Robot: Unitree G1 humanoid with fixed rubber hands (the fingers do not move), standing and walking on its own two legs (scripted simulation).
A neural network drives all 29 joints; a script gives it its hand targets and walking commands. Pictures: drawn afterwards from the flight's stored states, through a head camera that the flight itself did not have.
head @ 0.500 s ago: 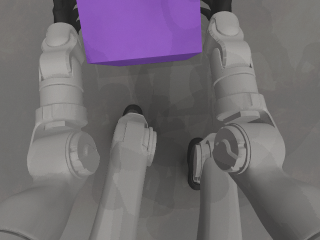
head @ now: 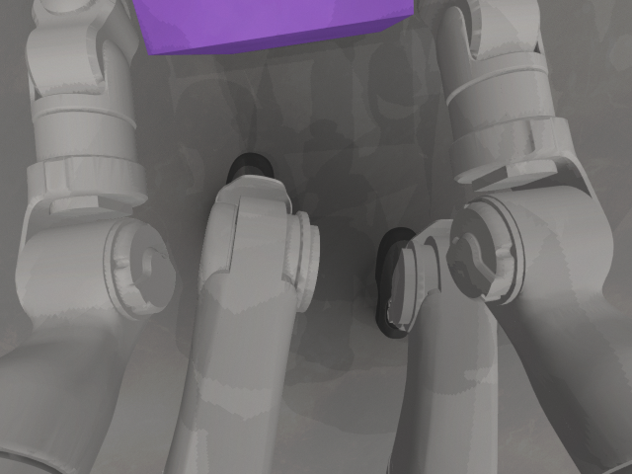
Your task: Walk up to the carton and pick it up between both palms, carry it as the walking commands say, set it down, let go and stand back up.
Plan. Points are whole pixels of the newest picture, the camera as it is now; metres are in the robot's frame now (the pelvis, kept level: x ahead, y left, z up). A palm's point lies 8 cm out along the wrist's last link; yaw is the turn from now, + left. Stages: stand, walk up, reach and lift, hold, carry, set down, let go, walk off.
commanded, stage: set down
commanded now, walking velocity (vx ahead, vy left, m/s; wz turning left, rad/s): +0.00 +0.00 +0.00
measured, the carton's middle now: out of the picture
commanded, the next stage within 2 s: none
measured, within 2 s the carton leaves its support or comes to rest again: rests again in 1.66 s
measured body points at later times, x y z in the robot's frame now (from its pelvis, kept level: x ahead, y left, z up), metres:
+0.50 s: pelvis +0.01 +0.00 -0.01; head +0.38 +0.07 +0.24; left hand +0.48 +0.32 -0.19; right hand +0.58 +0.04 -0.18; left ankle +0.16 +0.16 -0.38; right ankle +0.10 -0.14 -0.38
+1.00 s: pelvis +0.02 -0.01 -0.01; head +0.39 +0.05 +0.24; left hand +0.47 +0.32 -0.21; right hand +0.58 +0.04 -0.19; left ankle +0.16 +0.15 -0.38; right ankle +0.10 -0.14 -0.38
